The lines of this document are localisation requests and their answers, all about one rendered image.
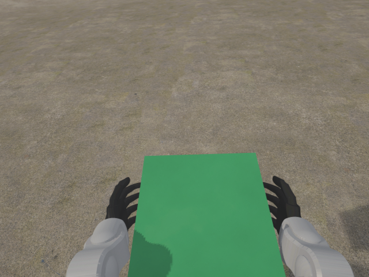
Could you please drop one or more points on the left robot hand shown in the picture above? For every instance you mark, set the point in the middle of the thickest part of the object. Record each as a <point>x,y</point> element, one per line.
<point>119,202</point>

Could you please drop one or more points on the robot left forearm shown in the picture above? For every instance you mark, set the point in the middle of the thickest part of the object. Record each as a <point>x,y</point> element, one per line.
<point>105,252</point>

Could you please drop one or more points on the right robot hand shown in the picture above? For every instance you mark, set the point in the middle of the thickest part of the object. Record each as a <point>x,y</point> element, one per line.
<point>285,203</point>

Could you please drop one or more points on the carton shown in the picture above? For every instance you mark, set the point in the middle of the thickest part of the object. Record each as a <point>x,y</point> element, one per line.
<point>203,215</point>

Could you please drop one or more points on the robot right forearm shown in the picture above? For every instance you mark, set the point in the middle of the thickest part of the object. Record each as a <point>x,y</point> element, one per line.
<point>307,254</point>

